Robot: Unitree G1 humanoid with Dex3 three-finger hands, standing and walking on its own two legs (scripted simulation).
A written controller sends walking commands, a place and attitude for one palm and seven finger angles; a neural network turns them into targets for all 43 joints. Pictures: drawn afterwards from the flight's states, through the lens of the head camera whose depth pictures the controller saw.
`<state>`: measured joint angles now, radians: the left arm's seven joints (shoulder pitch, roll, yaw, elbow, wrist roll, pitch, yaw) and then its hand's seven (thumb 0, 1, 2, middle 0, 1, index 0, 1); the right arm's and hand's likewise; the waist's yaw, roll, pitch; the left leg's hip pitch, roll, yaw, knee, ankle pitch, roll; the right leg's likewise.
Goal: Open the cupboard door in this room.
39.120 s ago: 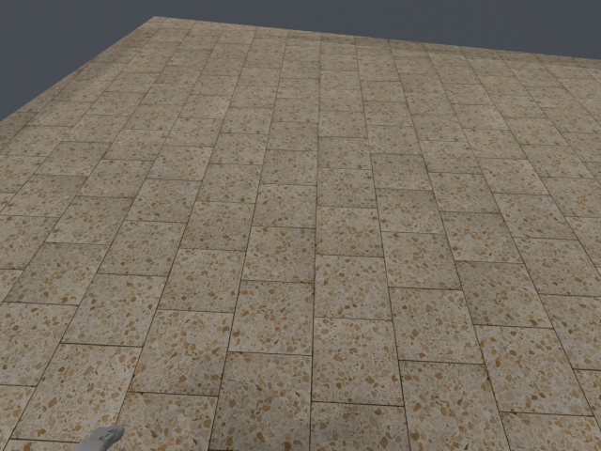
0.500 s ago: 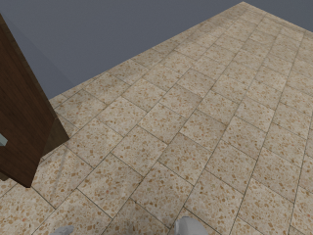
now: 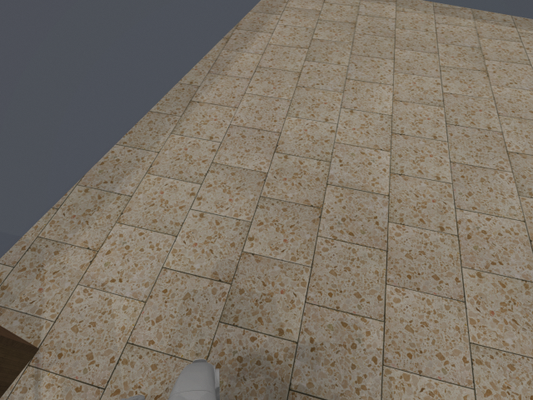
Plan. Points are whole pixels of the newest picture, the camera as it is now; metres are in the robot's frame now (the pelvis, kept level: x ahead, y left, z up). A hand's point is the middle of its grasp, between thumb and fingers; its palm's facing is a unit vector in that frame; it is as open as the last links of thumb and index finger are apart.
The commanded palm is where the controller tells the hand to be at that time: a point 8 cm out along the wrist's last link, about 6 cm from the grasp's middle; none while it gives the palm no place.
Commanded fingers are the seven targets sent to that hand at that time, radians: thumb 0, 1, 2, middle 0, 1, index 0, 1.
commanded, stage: walk to a spot facing it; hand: left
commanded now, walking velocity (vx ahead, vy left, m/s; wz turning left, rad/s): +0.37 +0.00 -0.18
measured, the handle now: out of the picture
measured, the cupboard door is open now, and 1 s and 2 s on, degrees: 46 46 46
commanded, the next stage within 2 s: turn to face it in 0.92 s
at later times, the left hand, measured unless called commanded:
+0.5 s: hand (159, 311) +0.29 +0.22 -0.18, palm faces -0.08 -0.99 -0.15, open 7.4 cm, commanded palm none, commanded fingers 0.00 0.90 0.90 -0.20 -0.30 -0.20 -0.30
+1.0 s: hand (228, 202) +0.55 +0.11 -0.17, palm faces -0.25 -0.94 -0.21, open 7.2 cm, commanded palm none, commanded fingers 0.00 0.90 0.90 -0.20 -0.30 -0.20 -0.30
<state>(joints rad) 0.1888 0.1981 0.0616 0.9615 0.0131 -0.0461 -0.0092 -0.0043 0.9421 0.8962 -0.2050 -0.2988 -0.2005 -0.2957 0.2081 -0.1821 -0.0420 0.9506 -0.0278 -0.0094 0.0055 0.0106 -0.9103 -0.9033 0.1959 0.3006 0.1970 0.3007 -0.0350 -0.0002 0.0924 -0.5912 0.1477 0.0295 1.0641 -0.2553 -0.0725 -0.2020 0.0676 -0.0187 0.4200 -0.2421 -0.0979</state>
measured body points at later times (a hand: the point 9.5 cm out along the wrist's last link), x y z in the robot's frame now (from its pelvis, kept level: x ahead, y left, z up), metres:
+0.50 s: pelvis +0.24 +0.05 +0.00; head +0.27 +0.06 +0.45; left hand +0.29 +0.28 -0.16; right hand +0.25 -0.20 -0.14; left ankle +0.24 +0.15 -0.74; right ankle +0.23 -0.10 -0.66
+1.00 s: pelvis +0.46 -0.06 +0.00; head +0.48 -0.07 +0.45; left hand +0.56 +0.16 -0.15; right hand +0.43 -0.29 -0.15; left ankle +0.56 +0.08 -0.68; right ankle +0.41 -0.12 -0.74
